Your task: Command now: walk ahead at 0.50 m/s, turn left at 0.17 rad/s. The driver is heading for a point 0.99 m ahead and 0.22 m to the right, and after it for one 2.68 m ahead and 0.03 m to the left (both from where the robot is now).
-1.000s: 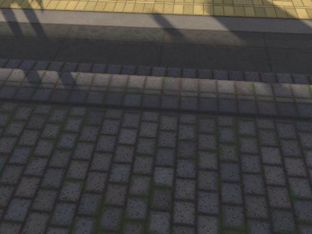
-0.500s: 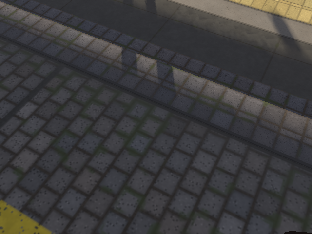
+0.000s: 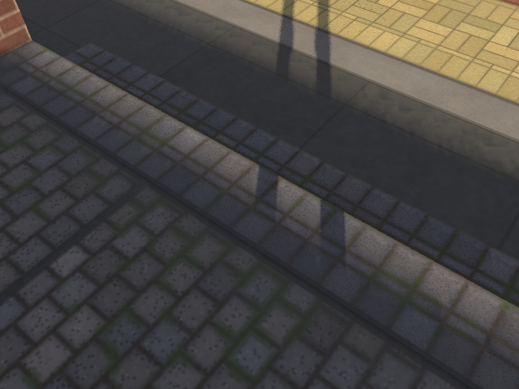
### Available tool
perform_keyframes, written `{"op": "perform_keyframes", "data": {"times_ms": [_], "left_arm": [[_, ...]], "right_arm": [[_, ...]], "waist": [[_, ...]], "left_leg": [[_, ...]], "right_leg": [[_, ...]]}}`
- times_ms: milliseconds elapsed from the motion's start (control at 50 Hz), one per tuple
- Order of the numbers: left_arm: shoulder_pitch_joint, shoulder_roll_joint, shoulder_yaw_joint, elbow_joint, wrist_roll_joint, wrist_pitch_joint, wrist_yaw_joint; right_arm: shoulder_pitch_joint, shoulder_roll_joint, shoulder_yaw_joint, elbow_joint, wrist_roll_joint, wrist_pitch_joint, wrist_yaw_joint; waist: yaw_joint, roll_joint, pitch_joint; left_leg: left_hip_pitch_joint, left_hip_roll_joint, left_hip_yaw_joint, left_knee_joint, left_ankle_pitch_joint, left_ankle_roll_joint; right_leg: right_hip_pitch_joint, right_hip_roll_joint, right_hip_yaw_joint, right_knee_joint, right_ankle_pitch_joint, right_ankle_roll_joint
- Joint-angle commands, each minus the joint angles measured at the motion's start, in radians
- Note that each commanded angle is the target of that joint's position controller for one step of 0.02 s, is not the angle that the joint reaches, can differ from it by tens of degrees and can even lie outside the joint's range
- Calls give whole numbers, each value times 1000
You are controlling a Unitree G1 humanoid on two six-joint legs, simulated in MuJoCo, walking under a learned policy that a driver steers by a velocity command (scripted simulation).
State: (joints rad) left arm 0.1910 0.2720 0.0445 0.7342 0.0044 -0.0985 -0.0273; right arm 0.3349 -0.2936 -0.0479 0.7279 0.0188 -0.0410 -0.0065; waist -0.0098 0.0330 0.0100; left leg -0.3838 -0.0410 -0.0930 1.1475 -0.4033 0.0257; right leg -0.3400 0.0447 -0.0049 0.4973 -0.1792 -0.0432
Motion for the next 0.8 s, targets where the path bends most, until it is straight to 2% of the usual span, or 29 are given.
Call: {"op": "perform_keyframes", "data": {"times_ms": [20, 60, 100, 160, 200, 260, 300, 320, 340, 360, 380, 400, 420, 440, 460, 480, 500, 540, 580, 680, 740, 800], "left_arm": [[59, 101, 22, -30, 9, -3, 6], [74, 113, 25, -16, -3, -8, 7], [95, 142, 33, 0, -9, -8, 11], [126, 164, 36, 22, -16, 2, 15], [160, 173, 36, 41, -22, 8, 17], [216, 179, 36, 71, -27, 21, 18], [236, 185, 39, 86, -30, 33, 21], [233, 187, 40, 92, -30, 40, 25], [220, 197, 42, 92, -28, 48, 29], [204, 196, 40, 85, -29, 51, 33], [188, 165, 27, 58, -13, 45, 34], [272, 65, -5, 39, 16, 32, 32], [356, 86, -4, 63, -13, 26, 32], [274, 178, 27, 59, -40, 35, 35], [196, 169, 30, 34, -44, 46, 41], [182, 151, 32, 38, -33, 64, 47], [195, 136, 37, 41, -25, 87, 53], [226, 99, 38, 35, -24, 124, 61], [195, 89, 42, 6, -19, 138, 65], [69, 82, 40, -63, -13, 139, 36], [11, 105, 49, -106, -12, 150, 19], [-4, 114, 58, -138, -12, 159, 6]], "right_arm": [[-71, -96, -29, -104, -11, -27, 3], [-67, -64, -22, -98, -11, -24, 6], [-128, -45, -12, -116, -17, -27, 6], [-221, -22, 0, -130, -15, -36, 15], [-282, -20, 3, -140, -9, -41, 23], [-361, -27, 1, -164, 1, -47, 38], [-391, -40, -3, -180, 2, -52, 47], [-376, -51, -8, -179, -2, -57, 49], [-321, -70, -19, -165, -11, -62, 48], [-206, -104, -36, -131, -25, -67, 42], [-75, -162, -53, -105, -47, -70, 32], [27, -234, -66, -100, -67, -55, 19], [54, -200, -60, -94, -48, -37, 22], [1, -146, -45, -99, -37, -25, 21], [-70, -111, -33, -98, -28, -21, 17], [-128, -81, -23, -90, -25, -22, 19], [-182, -65, -20, -86, -28, -25, 21], [-247, -78, -29, -77, -47, -33, 21], [-275, -94, -36, -62, -49, -36, 11], [-268, -129, -48, -21, -35, -12, -18], [-246, -161, -60, 2, -18, 8, -13], [-242, -185, -70, 17, 7, 24, -8]], "waist": [[29, -133, 0], [21, -139, -8], [34, -116, 5], [64, -108, 14], [87, -106, 25], [108, -105, 45], [101, -109, 57], [81, -114, 54], [43, -121, 20], [-20, -112, -57], [-75, -76, -188], [-74, 160, -350], [-75, 247, -503], [-82, 127, -376], [-55, 99, -249], [-22, 57, -173], [16, 70, -129], [58, 103, -97], [66, 103, -74], [28, 66, -71], [8, 59, -55], [15, 64, -51]], "left_leg": [[-299, 124, -14, -26, 95, -7], [-282, 132, 13, -95, 118, -18], [-301, 141, 29, -212, 188, -33], [-261, 132, 51, -403, 349, -39], [-215, 112, 68, -501, 429, -42], [-197, 94, 74, -577, 448, -29], [-188, 86, 68, -620, 391, -7], [-152, 73, 65, -652, 364, 5], [-60, 49, 79, -687, 363, 21], [122, 33, 97, -734, 448, 47], [395, 141, 19, -676, 700, 92], [784, 419, -258, -583, 1061, 212], [820, 521, -443, -633, 1013, 302], [685, 460, -324, -671, 947, 262], [566, 410, -213, -695, 921, 228], [434, 369, -139, -737, 887, 208], [308, 340, -76, -787, 827, 195], [149, 322, 7, -865, 774, 210], [116, 333, 60, -903, 720, 219], [155, 337, 154, -920, 564, 205], [214, 370, 153, -886, 513, 196], [272, 388, 156, -795, 509, 155]], "right_leg": [[246, -266, 376, -296, -63, -166], [223, -254, 306, -320, 52, -181], [224, -257, 254, -344, 143, -192], [224, -231, 168, -353, 204, -170], [222, -222, 131, -347, 216, -157], [274, -254, 136, -327, 220, -149], [324, -279, 157, -293, 257, -136], [344, -280, 166, -251, 336, -122], [351, -263, 158, -174, 480, -102], [322, -215, 130, -44, 605, -69], [181, -157, 103, 151, 477, -24], [-168, -25, 40, 513, -121, 54], [-257, 10, 141, 705, -517, 76], [-303, -41, 158, 769, -475, 84], [-346, -74, 114, 754, -424, 90], [-321, -104, 98, 711, -368, 102], [-251, -128, 91, 666, -322, 110], [-145, -119, 55, 657, -238, 130], [-153, -129, 52, 594, -168, 133], [-110, -147, 24, 366, -1, 101], [-109, -138, -1, 282, -57, 78], [-72, -114, -36, 152, -95, 40]]}}
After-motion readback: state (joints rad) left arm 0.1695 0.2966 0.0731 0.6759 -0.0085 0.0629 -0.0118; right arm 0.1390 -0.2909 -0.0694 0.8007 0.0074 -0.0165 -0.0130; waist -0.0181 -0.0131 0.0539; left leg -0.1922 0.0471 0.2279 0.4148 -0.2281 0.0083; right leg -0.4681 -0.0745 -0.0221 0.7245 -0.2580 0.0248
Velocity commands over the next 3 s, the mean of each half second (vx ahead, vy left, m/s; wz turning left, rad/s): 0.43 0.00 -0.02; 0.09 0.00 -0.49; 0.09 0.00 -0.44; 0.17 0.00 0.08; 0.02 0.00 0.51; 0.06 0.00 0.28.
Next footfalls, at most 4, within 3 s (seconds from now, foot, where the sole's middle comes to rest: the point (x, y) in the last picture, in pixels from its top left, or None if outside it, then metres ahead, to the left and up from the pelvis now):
0.38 left None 0.37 0.15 -0.77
0.84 right None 0.37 -0.11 -0.77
1.30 left None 0.45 0.11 -0.77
1.70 right None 0.40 -0.18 -0.77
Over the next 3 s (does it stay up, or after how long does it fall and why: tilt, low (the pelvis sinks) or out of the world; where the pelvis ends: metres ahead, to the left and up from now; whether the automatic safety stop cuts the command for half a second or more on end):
stays up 0.49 -0.08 0.00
